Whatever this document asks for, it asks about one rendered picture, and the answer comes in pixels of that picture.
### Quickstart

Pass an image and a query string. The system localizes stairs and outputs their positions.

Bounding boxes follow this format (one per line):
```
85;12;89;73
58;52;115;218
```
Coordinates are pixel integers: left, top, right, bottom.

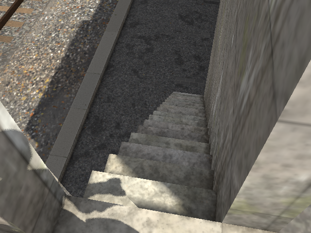
83;91;218;221

